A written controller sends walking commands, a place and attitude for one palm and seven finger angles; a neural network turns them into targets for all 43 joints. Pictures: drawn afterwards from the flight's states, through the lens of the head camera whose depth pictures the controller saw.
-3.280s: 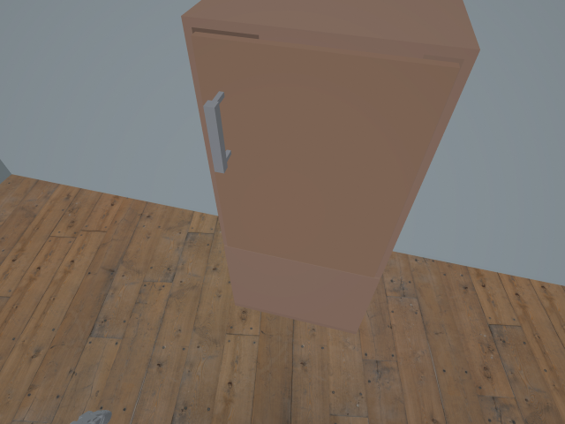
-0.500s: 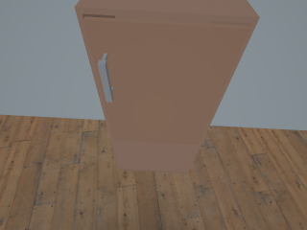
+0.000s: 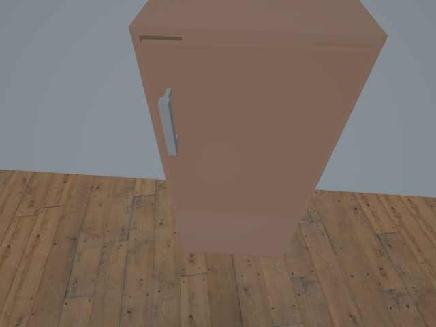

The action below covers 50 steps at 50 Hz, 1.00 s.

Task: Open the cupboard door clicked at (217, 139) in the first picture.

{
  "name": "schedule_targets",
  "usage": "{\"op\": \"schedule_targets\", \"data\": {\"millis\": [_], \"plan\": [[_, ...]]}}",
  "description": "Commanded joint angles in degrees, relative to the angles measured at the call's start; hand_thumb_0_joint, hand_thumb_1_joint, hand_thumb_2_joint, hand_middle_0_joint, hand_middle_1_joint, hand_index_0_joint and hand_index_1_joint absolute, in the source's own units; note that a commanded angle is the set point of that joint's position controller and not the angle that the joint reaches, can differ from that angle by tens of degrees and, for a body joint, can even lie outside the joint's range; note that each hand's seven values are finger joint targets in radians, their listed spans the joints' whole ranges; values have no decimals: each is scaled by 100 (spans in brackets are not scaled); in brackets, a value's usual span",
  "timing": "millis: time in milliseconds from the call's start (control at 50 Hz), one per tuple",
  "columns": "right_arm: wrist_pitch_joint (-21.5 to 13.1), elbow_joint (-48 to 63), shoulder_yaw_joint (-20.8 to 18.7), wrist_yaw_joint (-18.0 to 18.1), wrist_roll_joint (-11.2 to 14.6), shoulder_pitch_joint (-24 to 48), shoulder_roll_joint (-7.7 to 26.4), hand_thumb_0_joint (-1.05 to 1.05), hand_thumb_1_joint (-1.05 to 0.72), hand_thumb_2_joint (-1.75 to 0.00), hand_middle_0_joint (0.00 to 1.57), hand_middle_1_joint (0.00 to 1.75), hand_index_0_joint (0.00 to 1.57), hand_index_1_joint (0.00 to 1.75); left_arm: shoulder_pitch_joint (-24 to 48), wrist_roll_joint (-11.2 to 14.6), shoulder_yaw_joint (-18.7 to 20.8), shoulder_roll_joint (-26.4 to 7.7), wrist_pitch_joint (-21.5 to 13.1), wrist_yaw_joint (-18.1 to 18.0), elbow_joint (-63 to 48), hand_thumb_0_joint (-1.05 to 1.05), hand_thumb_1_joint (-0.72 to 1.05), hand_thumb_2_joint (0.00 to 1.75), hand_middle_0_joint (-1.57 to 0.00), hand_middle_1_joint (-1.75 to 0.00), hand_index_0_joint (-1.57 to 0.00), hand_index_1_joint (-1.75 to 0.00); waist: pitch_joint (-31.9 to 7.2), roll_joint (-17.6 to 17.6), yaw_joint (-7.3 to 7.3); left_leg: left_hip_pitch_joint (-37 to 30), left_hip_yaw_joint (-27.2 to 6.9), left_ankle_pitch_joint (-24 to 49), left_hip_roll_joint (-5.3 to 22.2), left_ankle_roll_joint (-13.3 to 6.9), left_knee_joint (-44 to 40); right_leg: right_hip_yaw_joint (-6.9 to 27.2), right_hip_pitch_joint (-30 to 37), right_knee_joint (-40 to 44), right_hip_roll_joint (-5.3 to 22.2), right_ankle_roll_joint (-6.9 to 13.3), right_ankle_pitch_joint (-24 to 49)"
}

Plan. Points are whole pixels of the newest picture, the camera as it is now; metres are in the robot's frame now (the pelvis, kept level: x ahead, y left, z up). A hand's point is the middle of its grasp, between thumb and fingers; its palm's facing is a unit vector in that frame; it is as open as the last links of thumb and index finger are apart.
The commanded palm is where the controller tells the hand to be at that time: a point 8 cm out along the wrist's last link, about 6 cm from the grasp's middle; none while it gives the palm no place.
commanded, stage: come to a stop and stand still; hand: left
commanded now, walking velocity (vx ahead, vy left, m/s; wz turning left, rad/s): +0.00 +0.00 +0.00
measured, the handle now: (170, 122) +0.52 +0.14 +0.08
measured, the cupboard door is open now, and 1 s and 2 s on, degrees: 0 0 0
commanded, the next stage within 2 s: look again from close up in 0.36 s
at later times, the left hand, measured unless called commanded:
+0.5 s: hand out of the picture +0.03 +0.18 -0.17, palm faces +0.01 -0.98 -0.20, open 7.3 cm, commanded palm none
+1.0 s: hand out of the picture +0.04 +0.17 -0.17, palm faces +0.01 -0.98 -0.22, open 7.4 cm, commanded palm none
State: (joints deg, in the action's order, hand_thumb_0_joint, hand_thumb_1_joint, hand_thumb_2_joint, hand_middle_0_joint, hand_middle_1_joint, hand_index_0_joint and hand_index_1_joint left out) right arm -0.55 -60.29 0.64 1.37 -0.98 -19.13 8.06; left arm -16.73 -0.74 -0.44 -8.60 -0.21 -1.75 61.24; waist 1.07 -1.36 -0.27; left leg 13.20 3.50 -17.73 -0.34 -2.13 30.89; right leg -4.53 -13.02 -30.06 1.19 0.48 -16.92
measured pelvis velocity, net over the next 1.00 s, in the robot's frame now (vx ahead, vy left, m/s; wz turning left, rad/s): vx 0.02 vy -0.02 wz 0.00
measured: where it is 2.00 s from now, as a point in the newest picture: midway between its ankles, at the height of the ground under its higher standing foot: outside the picture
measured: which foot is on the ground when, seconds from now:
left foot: down 0.00-1.00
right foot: down 0.00-1.00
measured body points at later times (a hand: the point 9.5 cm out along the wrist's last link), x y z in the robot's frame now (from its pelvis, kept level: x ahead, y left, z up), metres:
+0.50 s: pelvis +0.01 +0.00 +0.01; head +0.03 +0.00 +0.45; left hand +0.03 +0.23 -0.15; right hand +0.03 -0.22 -0.16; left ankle -0.01 +0.09 -0.73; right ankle -0.01 -0.11 -0.73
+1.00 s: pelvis +0.02 -0.02 +0.01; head +0.03 -0.02 +0.46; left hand +0.04 +0.22 -0.15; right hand +0.04 -0.25 -0.15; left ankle -0.01 +0.09 -0.73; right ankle -0.01 -0.11 -0.73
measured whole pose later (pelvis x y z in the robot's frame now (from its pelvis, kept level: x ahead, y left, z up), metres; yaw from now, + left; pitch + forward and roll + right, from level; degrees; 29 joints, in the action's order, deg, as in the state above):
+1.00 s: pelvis +0.02 -0.02 +0.01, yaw +0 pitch +0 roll +1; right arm -1.4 -64.9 1.1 1.4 -0.5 -12.7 10.2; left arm -13.1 -0.6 -0.5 -10.9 -0.6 -1.2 63.3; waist 2.4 0.5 0.5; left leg 7.8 3.3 -14.9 -0.3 -0.6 23.0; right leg -4.7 -9.1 -25.6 0.7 1.6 -16.1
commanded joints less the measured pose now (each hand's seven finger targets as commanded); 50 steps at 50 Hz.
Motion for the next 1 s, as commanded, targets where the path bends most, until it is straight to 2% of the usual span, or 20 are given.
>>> {"op": "schedule_targets", "data": {"millis": [0,40,80,200,320,460,540,780,840,900,960,980], "plan": [[-198,273,-89,44,13,-143,546,0,-90,-90,20,30,20,30,-282,-16,78,-468,-128,-37,-164,0,90,90,-20,-30,-20,-30,217,76,51,293,-808,882,679,-135,-1065,505,182,428,377,197,657],[-212,202,-74,46,15,-146,606,0,-90,-90,20,30,20,30,-296,-6,74,-487,-130,-39,-133,0,90,90,-20,-30,-20,-30,186,188,44,184,-786,995,652,-118,-1075,550,180,427,393,187,715],[-216,134,-66,49,22,-123,629,0,-90,-90,20,30,20,30,-315,-2,66,-490,-120,-39,-95,0,90,90,-20,-30,-20,-30,210,119,54,111,-755,998,647,-120,-1117,547,163,473,422,169,686],[-247,-24,-59,74,25,-91,635,0,-90,-90,20,30,20,30,-270,-8,90,-559,-127,-48,-16,0,90,90,-20,-30,-20,-30,66,132,57,-179,-666,1712,634,-113,-1044,525,312,431,462,158,1103],[-234,-120,-69,81,30,53,710,0,-90,-90,20,30,20,30,-200,-12,95,-632,-113,-49,30,0,90,90,-20,-30,-20,-30,110,78,66,-256,-628,1808,620,-97,-1035,552,334,482,497,152,1214],[-214,-170,-73,83,25,196,749,0,-90,-90,20,30,20,30,-104,-10,106,-680,-97,-38,47,0,90,90,-20,-30,-20,-30,164,43,77,-304,-620,1709,626,-79,-1082,589,330,573,518,156,1215],[-213,-187,-85,79,27,245,783,0,-90,-90,20,30,20,30,-66,-14,116,-744,-120,-30,37,0,90,90,-20,-30,-20,-30,46,223,69,-375,-588,1686,631,-64,-1055,626,400,612,560,174,1432],[-202,-252,-92,74,28,377,838,0,-90,-90,20,30,20,30,49,-4,133,-875,-136,-17,5,0,90,90,-20,-30,-20,-30,-4,91,90,-411,-575,1678,649,-21,-1074,652,488,725,600,211,1549],[-194,-253,-96,74,27,390,851,0,-90,-90,20,30,20,30,83,-10,147,-902,-140,-17,-1,0,90,90,-20,-30,-20,-30,36,210,87,-364,-579,1630,646,-11,-1081,653,517,736,606,224,1616],[-187,-269,-96,70,24,418,834,0,-90,-90,20,30,20,30,99,-14,150,-910,-139,-12,3,0,90,90,-20,-30,-20,-30,48,127,89,-386,-566,1575,650,-10,-1096,663,510,783,602,228,1571],[-189,-264,-100,65,29,425,869,0,-90,-90,20,30,20,30,103,-8,147,-937,-153,-8,-4,0,90,90,-20,-30,-20,-30,5,235,85,-376,-567,1532,643,11,-1104,679,532,805,629,237,1605],[-184,-278,-93,64,22,443,883,0,-90,-90,20,30,20,30,97,-1,143,-935,-154,-6,2,0,90,90,-20,-30,-20,-30,-27,157,91,-409,-560,1542,647,18,-1094,684,532,817,629,242,1608]]}}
